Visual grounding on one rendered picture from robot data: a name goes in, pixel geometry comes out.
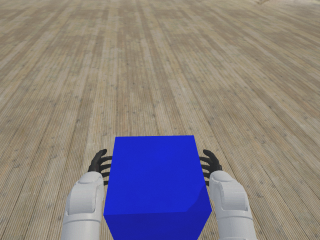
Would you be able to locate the left robot forearm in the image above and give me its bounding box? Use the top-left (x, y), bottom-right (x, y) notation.
top-left (60, 171), bottom-right (104, 240)

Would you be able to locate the right robot forearm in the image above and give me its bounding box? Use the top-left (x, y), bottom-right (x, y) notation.
top-left (209, 170), bottom-right (258, 240)

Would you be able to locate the right robot hand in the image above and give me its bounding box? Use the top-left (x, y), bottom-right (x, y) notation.
top-left (199, 149), bottom-right (223, 186)

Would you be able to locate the left robot hand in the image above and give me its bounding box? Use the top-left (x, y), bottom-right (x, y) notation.
top-left (87, 149), bottom-right (113, 186)

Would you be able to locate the carton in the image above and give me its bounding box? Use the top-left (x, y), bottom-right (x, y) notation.
top-left (103, 135), bottom-right (212, 240)

